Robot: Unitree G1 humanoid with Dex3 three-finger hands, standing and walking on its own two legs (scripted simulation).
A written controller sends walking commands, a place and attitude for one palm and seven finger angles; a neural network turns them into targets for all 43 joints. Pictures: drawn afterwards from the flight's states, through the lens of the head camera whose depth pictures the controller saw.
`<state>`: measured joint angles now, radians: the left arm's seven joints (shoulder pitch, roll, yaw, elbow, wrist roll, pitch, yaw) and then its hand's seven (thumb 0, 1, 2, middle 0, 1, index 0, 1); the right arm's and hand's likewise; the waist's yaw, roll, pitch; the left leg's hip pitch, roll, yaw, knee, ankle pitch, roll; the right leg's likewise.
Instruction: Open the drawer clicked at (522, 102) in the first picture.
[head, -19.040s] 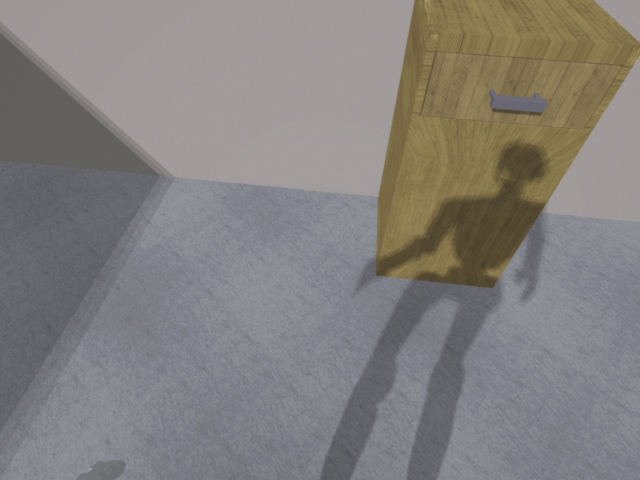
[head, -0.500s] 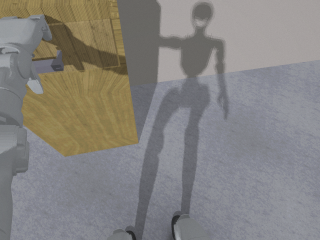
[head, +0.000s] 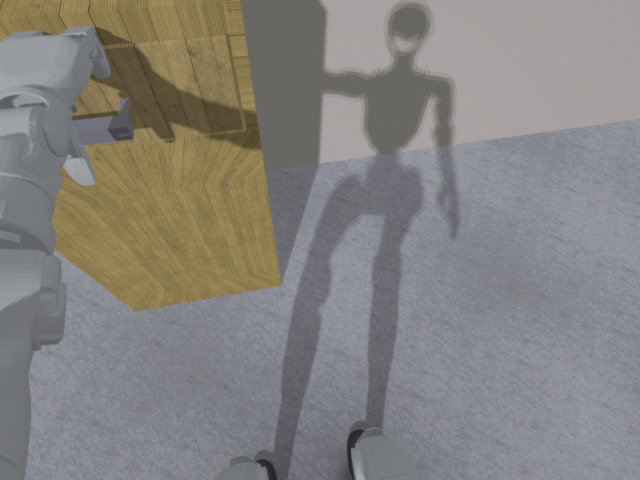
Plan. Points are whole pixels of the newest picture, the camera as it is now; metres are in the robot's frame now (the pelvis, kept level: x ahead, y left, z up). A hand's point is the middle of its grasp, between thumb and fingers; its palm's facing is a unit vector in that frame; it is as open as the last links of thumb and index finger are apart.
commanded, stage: move the hooked fingers above the handle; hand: left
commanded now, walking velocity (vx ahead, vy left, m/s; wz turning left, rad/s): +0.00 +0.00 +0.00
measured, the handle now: (83, 121) +0.60 +0.24 +0.05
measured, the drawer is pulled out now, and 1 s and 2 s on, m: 0.00 0.00 0.00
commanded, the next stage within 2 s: none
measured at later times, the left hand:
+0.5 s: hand (71, 108) +0.55 +0.22 +0.11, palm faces -0.02 +0.00 -1.00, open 13.6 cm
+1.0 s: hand (71, 108) +0.55 +0.22 +0.11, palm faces -0.02 +0.00 -1.00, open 13.6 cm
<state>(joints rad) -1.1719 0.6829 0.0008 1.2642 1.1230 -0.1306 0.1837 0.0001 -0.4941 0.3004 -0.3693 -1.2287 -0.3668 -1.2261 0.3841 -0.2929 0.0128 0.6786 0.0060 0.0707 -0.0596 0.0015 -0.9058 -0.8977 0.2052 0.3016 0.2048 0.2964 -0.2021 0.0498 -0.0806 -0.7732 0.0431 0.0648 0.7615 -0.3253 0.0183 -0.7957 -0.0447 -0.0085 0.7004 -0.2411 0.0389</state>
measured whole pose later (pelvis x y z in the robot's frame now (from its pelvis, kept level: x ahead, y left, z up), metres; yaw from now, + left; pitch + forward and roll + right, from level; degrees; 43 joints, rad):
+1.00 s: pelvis +0.01 +0.00 +0.00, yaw +0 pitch +19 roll -1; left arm -1.13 0.68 0.01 1.24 1.12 -0.15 0.18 0.00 -0.49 0.30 -0.38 -1.23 -0.37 -1.22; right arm 0.37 -0.29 0.01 0.69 0.01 0.08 -0.06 0.00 -0.91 -0.90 0.21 0.30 0.20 0.30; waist -0.19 0.05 -0.08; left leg -0.74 0.05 0.06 0.74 -0.33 0.01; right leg -0.76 -0.04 -0.01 0.69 -0.25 0.03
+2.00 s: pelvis +0.01 +0.00 +0.00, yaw +0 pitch +18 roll -1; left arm -1.11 0.67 0.02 1.22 1.11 -0.15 0.18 0.00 -0.49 0.30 -0.38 -1.23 -0.37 -1.22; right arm 0.36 -0.29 0.01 0.69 0.00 0.08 -0.06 0.00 -0.91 -0.90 0.20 0.30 0.20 0.30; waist -0.19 0.05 -0.08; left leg -0.72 0.05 0.06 0.74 -0.34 0.01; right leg -0.74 -0.04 -0.01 0.68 -0.25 0.04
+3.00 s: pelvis -0.02 +0.00 -0.01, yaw +0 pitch +20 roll -1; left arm -1.27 0.72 -0.03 1.34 1.12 -0.10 0.21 0.00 -0.49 0.30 -0.35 -1.22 -0.31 -1.30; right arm 0.38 -0.31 0.04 0.65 0.01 0.07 -0.07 0.00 -0.91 -0.90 0.21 0.30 0.20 0.30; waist -0.23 0.04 -0.08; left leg -0.87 0.05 0.05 0.85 -0.34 0.02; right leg -0.89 -0.04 -0.01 0.79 -0.25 0.04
